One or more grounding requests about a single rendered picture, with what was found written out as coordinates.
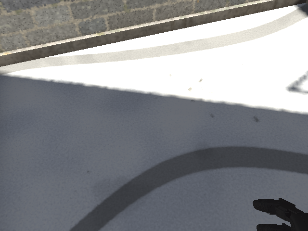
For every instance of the right robot hand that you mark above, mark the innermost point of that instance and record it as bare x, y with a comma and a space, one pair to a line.
283, 209

